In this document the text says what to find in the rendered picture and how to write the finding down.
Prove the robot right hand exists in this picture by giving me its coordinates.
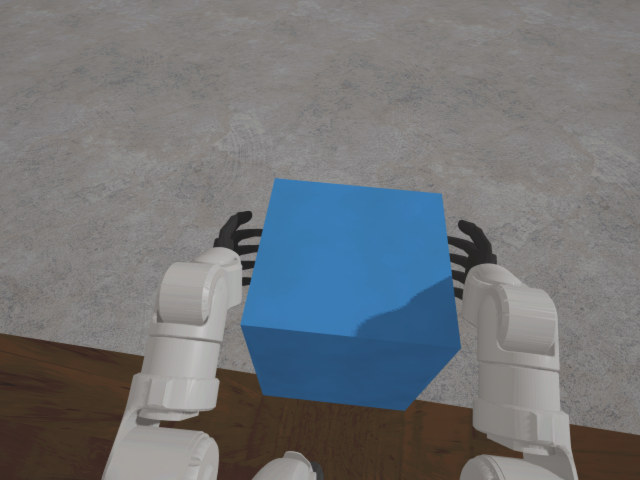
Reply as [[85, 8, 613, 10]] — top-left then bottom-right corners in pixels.
[[447, 220, 497, 300]]

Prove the left robot upper arm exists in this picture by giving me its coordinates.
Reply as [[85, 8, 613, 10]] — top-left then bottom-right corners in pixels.
[[104, 425, 219, 480]]

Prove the robot left forearm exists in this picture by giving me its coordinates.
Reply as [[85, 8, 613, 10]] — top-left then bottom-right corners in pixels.
[[101, 247, 242, 480]]

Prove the robot left shin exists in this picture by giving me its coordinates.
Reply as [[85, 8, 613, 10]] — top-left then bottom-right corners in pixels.
[[283, 451, 313, 472]]

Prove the right robot upper arm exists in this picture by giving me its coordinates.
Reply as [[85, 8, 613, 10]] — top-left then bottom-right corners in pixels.
[[460, 454, 569, 480]]

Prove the robot right forearm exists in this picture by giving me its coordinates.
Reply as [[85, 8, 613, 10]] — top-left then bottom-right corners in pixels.
[[461, 263, 578, 480]]

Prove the carton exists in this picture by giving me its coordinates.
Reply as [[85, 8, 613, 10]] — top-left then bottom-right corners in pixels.
[[240, 178, 461, 411]]

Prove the robot left hand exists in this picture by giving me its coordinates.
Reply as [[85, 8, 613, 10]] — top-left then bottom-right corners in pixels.
[[213, 211, 263, 286]]

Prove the left robot thigh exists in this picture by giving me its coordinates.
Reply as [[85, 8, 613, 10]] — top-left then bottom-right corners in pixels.
[[252, 458, 316, 480]]

